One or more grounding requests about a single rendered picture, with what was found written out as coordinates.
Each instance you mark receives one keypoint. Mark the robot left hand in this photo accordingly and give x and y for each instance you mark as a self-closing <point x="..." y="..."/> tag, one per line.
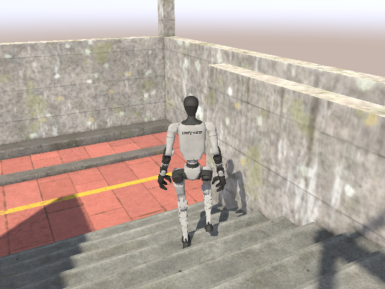
<point x="161" y="181"/>

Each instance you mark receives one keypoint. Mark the robot right upper arm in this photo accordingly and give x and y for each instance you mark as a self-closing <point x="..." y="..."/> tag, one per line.
<point x="212" y="137"/>

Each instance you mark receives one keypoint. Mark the humanoid robot torso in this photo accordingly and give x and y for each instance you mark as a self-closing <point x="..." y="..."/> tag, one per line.
<point x="192" y="146"/>

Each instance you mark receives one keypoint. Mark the robot right hand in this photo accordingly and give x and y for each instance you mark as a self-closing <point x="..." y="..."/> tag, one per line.
<point x="221" y="183"/>

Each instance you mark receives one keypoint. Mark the robot left forearm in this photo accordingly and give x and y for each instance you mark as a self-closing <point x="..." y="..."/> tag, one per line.
<point x="164" y="164"/>

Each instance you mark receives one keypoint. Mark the robot right forearm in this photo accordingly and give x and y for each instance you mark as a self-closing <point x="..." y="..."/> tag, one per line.
<point x="219" y="163"/>

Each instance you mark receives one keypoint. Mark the robot left upper arm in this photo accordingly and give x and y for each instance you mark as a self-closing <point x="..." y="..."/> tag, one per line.
<point x="172" y="128"/>

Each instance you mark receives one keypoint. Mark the left robot thigh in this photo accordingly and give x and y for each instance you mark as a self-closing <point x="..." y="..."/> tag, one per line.
<point x="179" y="184"/>

